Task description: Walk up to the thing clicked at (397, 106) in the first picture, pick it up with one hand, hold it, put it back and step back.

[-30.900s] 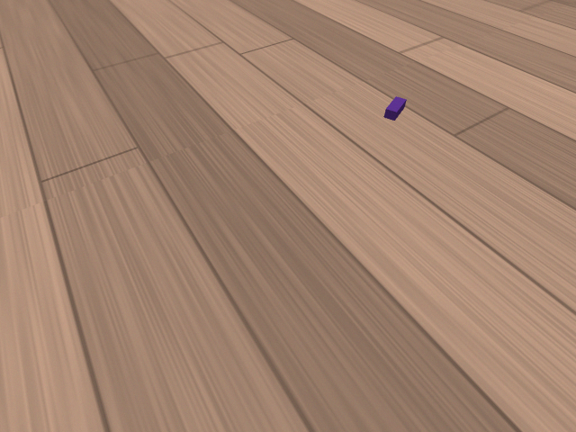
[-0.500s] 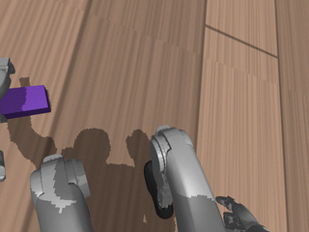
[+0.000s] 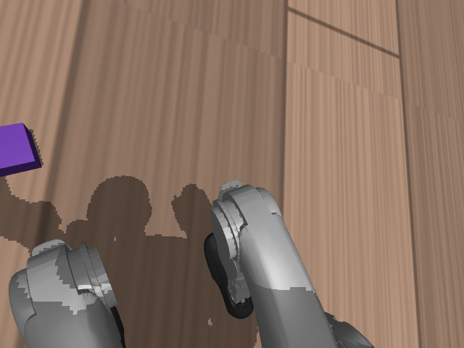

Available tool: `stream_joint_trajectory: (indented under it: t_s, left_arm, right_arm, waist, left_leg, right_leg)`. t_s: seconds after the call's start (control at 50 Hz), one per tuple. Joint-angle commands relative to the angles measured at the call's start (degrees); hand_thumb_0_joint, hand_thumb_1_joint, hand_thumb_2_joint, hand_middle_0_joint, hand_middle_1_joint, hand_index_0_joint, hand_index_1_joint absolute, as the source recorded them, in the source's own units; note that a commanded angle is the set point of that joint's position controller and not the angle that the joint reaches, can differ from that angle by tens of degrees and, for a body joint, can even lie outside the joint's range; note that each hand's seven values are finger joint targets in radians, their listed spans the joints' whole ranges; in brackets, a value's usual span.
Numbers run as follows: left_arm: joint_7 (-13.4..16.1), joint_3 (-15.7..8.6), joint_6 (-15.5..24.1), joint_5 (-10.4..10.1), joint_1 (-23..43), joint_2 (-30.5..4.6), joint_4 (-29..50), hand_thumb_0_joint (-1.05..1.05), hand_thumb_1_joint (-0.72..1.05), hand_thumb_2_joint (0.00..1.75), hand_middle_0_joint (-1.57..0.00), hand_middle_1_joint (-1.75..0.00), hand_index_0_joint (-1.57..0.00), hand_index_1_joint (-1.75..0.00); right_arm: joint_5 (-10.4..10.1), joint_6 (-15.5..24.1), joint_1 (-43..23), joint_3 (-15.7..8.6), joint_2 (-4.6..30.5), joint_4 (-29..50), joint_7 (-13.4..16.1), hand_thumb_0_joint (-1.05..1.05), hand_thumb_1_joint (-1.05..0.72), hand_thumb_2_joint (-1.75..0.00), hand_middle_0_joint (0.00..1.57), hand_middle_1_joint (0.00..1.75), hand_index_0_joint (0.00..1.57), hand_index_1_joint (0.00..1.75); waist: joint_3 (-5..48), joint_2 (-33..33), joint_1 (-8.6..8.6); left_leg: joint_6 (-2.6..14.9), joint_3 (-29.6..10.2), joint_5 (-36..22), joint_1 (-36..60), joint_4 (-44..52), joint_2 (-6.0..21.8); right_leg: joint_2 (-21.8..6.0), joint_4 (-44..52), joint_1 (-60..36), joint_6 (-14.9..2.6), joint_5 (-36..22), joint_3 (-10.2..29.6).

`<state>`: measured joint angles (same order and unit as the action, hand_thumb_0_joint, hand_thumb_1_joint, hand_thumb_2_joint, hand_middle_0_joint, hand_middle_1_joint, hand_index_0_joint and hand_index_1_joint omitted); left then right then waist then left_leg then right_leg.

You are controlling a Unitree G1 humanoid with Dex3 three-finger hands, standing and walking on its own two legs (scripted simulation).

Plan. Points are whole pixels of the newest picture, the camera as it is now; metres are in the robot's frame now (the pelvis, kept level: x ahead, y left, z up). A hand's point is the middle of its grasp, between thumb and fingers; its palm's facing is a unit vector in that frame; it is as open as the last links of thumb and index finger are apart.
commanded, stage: rest palm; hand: left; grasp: from above
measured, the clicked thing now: out of the picture +0.48 +0.29 -0.27
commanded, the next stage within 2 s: close in 0.34 s
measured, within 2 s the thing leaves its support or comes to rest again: neither
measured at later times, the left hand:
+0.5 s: hand out of the picture +0.46 +0.30 -0.24, palm faces -0.45 -0.11 -0.88, open 13.7 cm
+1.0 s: hand out of the picture +0.46 +0.29 -0.24, palm faces -0.44 -0.10 -0.89, open 11.4 cm
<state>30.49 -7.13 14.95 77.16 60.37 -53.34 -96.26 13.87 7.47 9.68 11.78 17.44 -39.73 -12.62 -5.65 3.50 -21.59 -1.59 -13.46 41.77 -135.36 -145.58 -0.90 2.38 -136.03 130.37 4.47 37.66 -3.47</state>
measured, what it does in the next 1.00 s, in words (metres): stands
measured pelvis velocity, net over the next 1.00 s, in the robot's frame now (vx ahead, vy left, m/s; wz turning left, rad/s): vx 0.00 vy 0.00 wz -0.04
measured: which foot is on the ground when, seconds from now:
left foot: down 0.00-1.00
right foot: down 0.00-1.00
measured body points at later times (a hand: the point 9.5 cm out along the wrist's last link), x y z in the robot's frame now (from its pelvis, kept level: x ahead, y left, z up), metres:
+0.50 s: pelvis +0.00 +0.00 +0.00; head +0.27 +0.11 +0.34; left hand +0.48 +0.30 -0.19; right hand +0.03 -0.27 -0.06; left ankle +0.06 +0.13 -0.27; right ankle +0.11 -0.14 -0.27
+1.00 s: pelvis +0.00 +0.00 +0.00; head +0.27 +0.12 +0.33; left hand +0.48 +0.30 -0.19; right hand +0.04 -0.26 -0.06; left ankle +0.06 +0.13 -0.27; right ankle +0.11 -0.14 -0.27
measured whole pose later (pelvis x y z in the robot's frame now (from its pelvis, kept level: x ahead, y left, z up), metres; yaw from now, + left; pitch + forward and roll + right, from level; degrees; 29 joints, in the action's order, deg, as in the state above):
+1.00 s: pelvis +0.00 +0.00 +0.00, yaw -2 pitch +28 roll -15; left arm 37.6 -5.9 12.6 77.7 62.6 -56.2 -102.9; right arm 16.0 12.7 5.7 14.8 20.0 -38.9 -15.8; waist -8.6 6.2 -23.5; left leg -1.3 -15.6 42.2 -134.6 -147.4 -0.6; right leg 3.1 -135.8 128.9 4.6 36.9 -5.3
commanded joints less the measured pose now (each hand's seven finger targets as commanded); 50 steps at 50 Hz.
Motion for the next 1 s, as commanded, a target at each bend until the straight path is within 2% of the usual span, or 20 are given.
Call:
stream_joint_trajectory:
  t_s: [0.0,0.02,0.04,0.06,0.12,0.16,0.26,0.42,0.48,0.54,0.56,0.64,0.66,0.76,0.8,0.84,0.9,0.92,0.94,0.98]
  left_arm:
    - [3.6,-1.1,1.5,0.3,16.7,-13.2,5.3,0.0,-0.46,1.0,-0.1,-1.01,-0.1,-1.01]
    - [4.2,-0.5,1.6,0.5,16.1,-12.4,5.4,0.0,-0.46,1.03,-0.11,-1.02,-0.1,-1.02]
    - [4.7,0.9,1.6,0.9,16.6,-11.1,4.9,0.0,-0.46,1.01,-0.1,-1.01,-0.1,-1.01]
    - [5.5,-0.5,1.6,1.1,16.5,-13.2,4.7,0.0,-0.44,0.99,-0.11,-1.01,-0.11,-1.01]
    - [6.4,1.6,0.6,1.4,16.6,-11.2,2.8,0.0,-0.46,0.99,-0.1,-1.02,-0.1,-1.01]
    - [7.3,-0.3,0.1,1.3,17.2,-13.8,3.5,0.0,-0.47,1.01,-0.1,-1.02,-0.1,-1.01]
    - [7.8,-0.4,-1.5,0.6,17.1,-13.4,2.8,0.0,-0.47,0.99,-0.09,-1.01,-0.09,-1.01]
    - [5.7,-0.3,-2.0,-1.8,16.2,-14.1,3.0,0.0,-0.48,1.0,-0.09,-1.04,-0.09,-1.04]
    - [5.5,0.4,-1.2,-1.6,15.7,-13.5,3.3,0.0,-0.32,0.94,-0.17,-1.04,-0.19,-1.02]
    - [5.9,-0.5,-0.4,-1.7,15.4,-14.5,2.5,0.0,-0.29,0.9,-0.19,-1.02,-0.21,-0.99]
    - [5.6,1.1,-0.1,-1.3,15.9,-12.8,2.3,0.0,-0.29,0.87,-0.19,-1.01,-0.22,-0.98]
    - [7.0,0.2,0.6,-0.3,15.4,-14.4,1.9,0.0,-0.24,0.85,-0.22,-0.99,-0.25,-0.95]
    - [7.1,1.9,0.7,-0.3,15.8,-12.4,2.6,0.0,-0.23,0.87,-0.24,-0.97,-0.27,-0.95]
    - [9.0,1.3,-0.2,0.9,16.3,-13.8,0.8,0.0,-0.15,0.83,-0.29,-0.97,-0.32,-0.93]
    - [9.2,1.6,-0.8,0.6,16.6,-13.1,0.4,0.0,-0.12,0.81,-0.32,-0.94,-0.35,-0.91]
    - [9.8,0.8,-1.4,0.5,16.4,-15.2,-0.3,0.0,-0.11,0.8,-0.33,-0.93,-0.36,-0.9]
    - [9.5,0.8,-2.5,0.4,15.5,-14.1,-2.2,0.0,-0.07,0.74,-0.34,-0.91,-0.38,-0.87]
    - [9.1,2.3,-2.5,0.0,16.7,-12.4,-1.0,0.0,-0.06,0.69,-0.34,-0.89,-0.39,-0.85]
    - [9.2,0.2,-2.6,-0.4,16.2,-14.8,-1.2,0.0,-0.07,0.69,-0.35,-0.88,-0.39,-0.84]
    - [8.3,0.9,-2.8,-0.6,16.4,-14.1,-0.6,0.0,-0.05,0.69,-0.37,-0.87,-0.41,-0.82]
  right_arm:
    - [0.7,0.6,11.3,-5.0,18.7,-0.7,0.3,0.0,-0.9,-0.9,0.2,0.3,0.2,0.3]
    - [0.8,0.7,10.4,-4.8,18.6,-0.3,0.3,0.0,-0.9,-0.9,0.2,0.3,0.2,0.3]
    - [0.9,0.9,10.0,-4.7,18.4,-0.6,0.2,0.0,-0.9,-0.9,0.2,0.3,0.2,0.3]
    - [1.2,1.0,9.9,-4.7,18.8,-0.6,0.1,0.0,-0.9,-0.9,0.2,0.3,0.2,0.3]
    - [1.5,1.7,9.0,-4.3,18.6,-1.1,-0.4,0.0,-0.9,-0.9,0.2,0.3,0.2,0.3]
    - [1.4,2.2,9.4,-4.2,19.6,-0.7,-0.5,0.0,-0.9,-0.9,0.2,0.3,0.2,0.3]
    - [1.4,3.2,8.6,-4.4,19.9,-0.8,-1.2,0.0,-0.9,-0.9,0.2,0.3,0.2,0.3]
    - [0.9,3.9,8.3,-4.2,20.8,-0.5,-1.4,0.0,-0.9,-0.91,0.2,0.3,0.2,0.3]
    - [0.9,3.7,8.1,-4.1,20.6,-0.3,-1.3,0.0,-0.9,-0.9,0.2,0.3,0.2,0.3]
    - [1.0,3.2,8.5,-3.5,20.6,-0.4,-1.3,0.0,-0.89,-0.9,0.2,0.3,0.2,0.3]
    - [1.1,3.4,8.1,-3.5,20.5,-0.2,-1.5,0.0,-0.89,-0.9,0.2,0.3,0.2,0.3]
    - [1.6,3.6,8.5,-3.0,20.8,-0.6,-1.6,0.0,-0.89,-0.9,0.2,0.3,0.2,0.3]
    - [1.6,3.9,7.8,-3.0,20.7,-0.2,-1.7,0.0,-0.89,-0.9,0.2,0.3,0.2,0.3]
    - [1.8,4.4,7.4,-2.7,21.1,-0.6,-2.1,0.0,-0.9,-0.9,0.2,0.3,0.2,0.3]
    - [2.1,4.9,7.0,-2.6,21.2,-0.4,-2.4,0.0,-0.9,-0.9,0.2,0.3,0.2,0.3]
    - [1.7,5.0,6.4,-2.5,21.7,-0.7,-2.2,0.0,-0.9,-0.9,0.2,0.3,0.2,0.3]
    - [2.1,5.2,6.5,-2.5,21.6,-0.4,-2.5,0.0,-0.9,-0.9,0.2,0.3,0.2,0.3]
    - [2.1,5.5,6.3,-2.4,21.5,0.3,-2.6,0.0,-0.9,-0.9,0.2,0.3,0.2,0.3]
    - [2.3,5.4,7.2,-2.2,21.8,-0.3,-2.6,0.0,-0.9,-0.9,0.2,0.3,0.2,0.3]
    - [1.9,5.8,6.9,-2.6,22.0,-0.2,-2.7,0.0,-0.9,-0.9,0.2,0.3,0.2,0.3]
  waist:
    - [35.6,-24.9,-2.88]
    - [36.6,-24.9,-2.17]
    - [36.1,-25.7,-2.71]
    - [36.4,-26.1,-2.49]
    - [35.7,-26.1,-3.0]
    - [36.0,-25.3,-3.21]
    - [35.4,-26.8,-3.11]
    - [35.6,-25.2,-3.21]
    - [35.6,-26.8,-3.12]
    - [34.9,-24.8,-3.37]
    - [33.9,-25.3,-3.93]
    - [33.5,-24.9,-3.89]
    - [34.0,-25.6,-3.98]
    - [33.0,-26.4,-4.23]
    - [32.6,-26.3,-4.49]
    - [32.8,-27.1,-3.99]
    - [32.3,-26.5,-4.45]
    - [31.9,-26.9,-4.91]
    - [32.0,-26.0,-5.06]
    - [31.7,-26.9,-4.88]
  left_leg:
    - [2.22,6.9,-12.6,28.7,15.2,0.9]
    - [2.06,6.7,-12.7,29.6,15.6,0.9]
    - [1.91,6.6,-12.8,30.3,15.6,1.0]
    - [1.96,6.5,-12.8,30.1,15.9,1.1]
    - [2.06,7.0,-12.9,30.1,14.8,1.1]
    - [2.29,6.9,-13.4,29.7,14.6,1.1]
    - [2.1,6.8,-13.2,29.8,14.8,1.2]
    - [2.27,6.2,-12.8,28.2,14.5,1.3]
    - [1.82,5.6,-12.9,29.4,15.3,1.4]
    - [2.12,5.6,-12.6,27.5,14.8,1.4]
    - [2.07,5.7,-12.1,28.0,14.5,1.4]
    - [2.06,5.5,-12.2,28.4,14.4,1.5]
    - [1.77,5.4,-13.2,29.6,14.4,1.6]
    - [1.64,5.3,-12.8,29.4,14.6,1.7]
    - [1.64,5.2,-12.8,29.6,14.3,1.8]
    - [1.42,4.9,-12.8,29.6,15.4,1.8]
    - [1.48,4.8,-12.6,29.2,15.1,1.9]
    - [1.66,5.1,-11.8,28.3,15.0,1.7]
    - [1.66,4.6,-12.3,28.9,15.0,1.9]
    - [1.49,4.9,-12.5,29.3,14.8,1.8]
  right_leg:
    - [1.1,10.5,-19.3,-5.42,-13.8,-10.3]
    - [1.3,10.5,-19.4,-5.46,-13.9,-10.4]
    - [1.3,10.3,-18.7,-5.45,-14.1,-10.6]
    - [1.4,10.5,-19.7,-5.41,-14.0,-10.7]
    - [1.5,10.4,-19.7,-5.24,-14.8,-10.5]
    - [1.4,10.6,-20.5,-5.13,-15.4,-10.4]
    - [1.6,10.4,-20.2,-5.3,-15.0,-10.6]
    - [1.4,10.6,-21.4,-5.18,-14.5,-10.8]
    - [1.6,10.2,-21.1,-5.46,-14.3,-11.2]
    - [1.6,10.4,-21.8,-5.24,-14.4,-11.2]
    - [1.6,10.1,-21.0,-5.25,-14.2,-11.1]
    - [1.7,10.2,-21.1,-5.06,-14.3,-11.6]
    - [1.8,10.0,-21.1,-5.09,-15.1,-11.6]
    - [1.9,9.7,-20.4,-5.19,-14.9,-11.8]
    - [1.9,9.9,-20.3,-5.03,-15.0,-11.8]
    - [1.9,10.1,-20.9,-5.24,-14.9,-11.7]
    - [1.8,9.7,-20.2,-5.12,-14.8,-11.9]
    - [1.9,10.4,-20.1,-5.01,-14.2,-11.8]
    - [1.6,10.2,-20.9,-4.89,-14.8,-12.0]
    - [1.6,9.7,-20.4,-5.01,-14.9,-11.7]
